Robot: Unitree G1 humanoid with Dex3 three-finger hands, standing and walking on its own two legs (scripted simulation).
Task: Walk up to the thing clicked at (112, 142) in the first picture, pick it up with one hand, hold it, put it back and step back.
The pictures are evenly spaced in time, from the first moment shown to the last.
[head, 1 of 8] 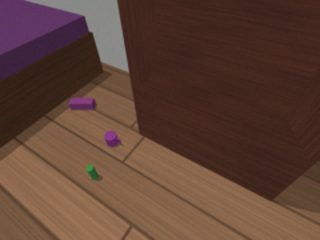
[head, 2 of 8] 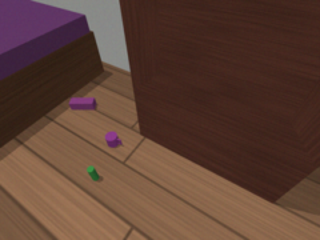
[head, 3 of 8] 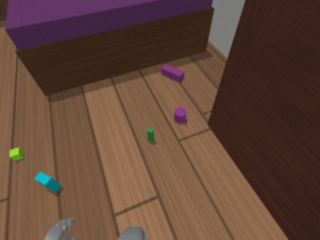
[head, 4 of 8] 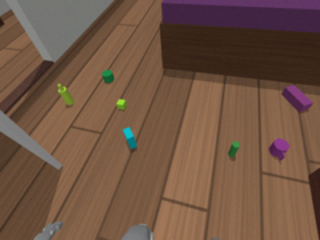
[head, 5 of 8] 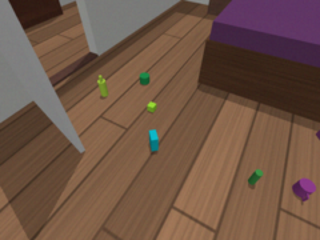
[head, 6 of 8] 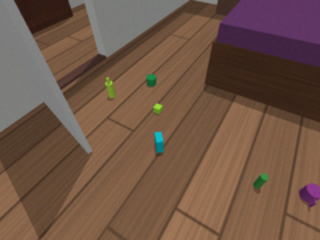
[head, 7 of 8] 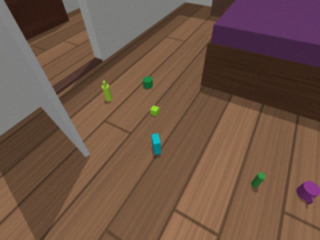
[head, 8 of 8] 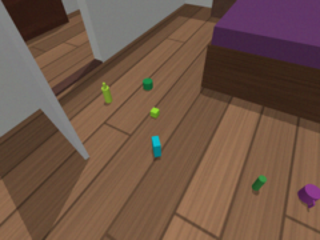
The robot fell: no
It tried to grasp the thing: no
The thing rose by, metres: 0.00
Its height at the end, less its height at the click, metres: +0.00
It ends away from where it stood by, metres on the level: 0.00
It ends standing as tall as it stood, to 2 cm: yes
